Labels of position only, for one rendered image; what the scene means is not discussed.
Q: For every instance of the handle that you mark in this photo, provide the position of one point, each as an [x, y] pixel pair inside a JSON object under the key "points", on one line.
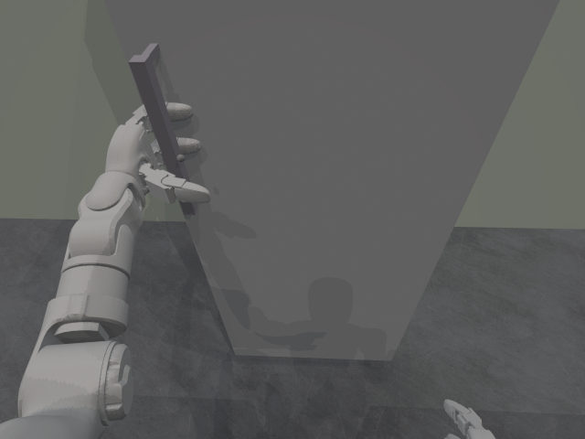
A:
{"points": [[143, 72]]}

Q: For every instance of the fridge door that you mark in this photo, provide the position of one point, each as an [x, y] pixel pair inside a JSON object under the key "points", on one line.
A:
{"points": [[340, 140]]}

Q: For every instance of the robot left upper arm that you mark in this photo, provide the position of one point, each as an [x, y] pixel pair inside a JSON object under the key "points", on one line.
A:
{"points": [[74, 391]]}

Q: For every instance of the left robot forearm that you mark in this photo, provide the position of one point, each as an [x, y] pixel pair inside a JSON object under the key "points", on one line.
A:
{"points": [[90, 302]]}

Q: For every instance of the robot right hand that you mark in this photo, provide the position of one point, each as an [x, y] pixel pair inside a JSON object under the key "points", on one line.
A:
{"points": [[469, 423]]}

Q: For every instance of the robot left hand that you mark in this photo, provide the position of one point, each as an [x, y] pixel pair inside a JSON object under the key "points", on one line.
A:
{"points": [[130, 150]]}

